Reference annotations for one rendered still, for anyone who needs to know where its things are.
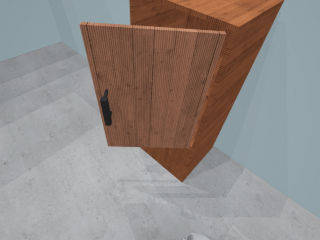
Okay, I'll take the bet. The handle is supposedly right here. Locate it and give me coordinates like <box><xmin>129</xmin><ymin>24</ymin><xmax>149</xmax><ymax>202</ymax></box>
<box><xmin>100</xmin><ymin>89</ymin><xmax>112</xmax><ymax>126</ymax></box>

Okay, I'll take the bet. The cupboard door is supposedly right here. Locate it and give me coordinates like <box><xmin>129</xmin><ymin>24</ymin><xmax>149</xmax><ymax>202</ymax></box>
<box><xmin>79</xmin><ymin>22</ymin><xmax>226</xmax><ymax>149</ymax></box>

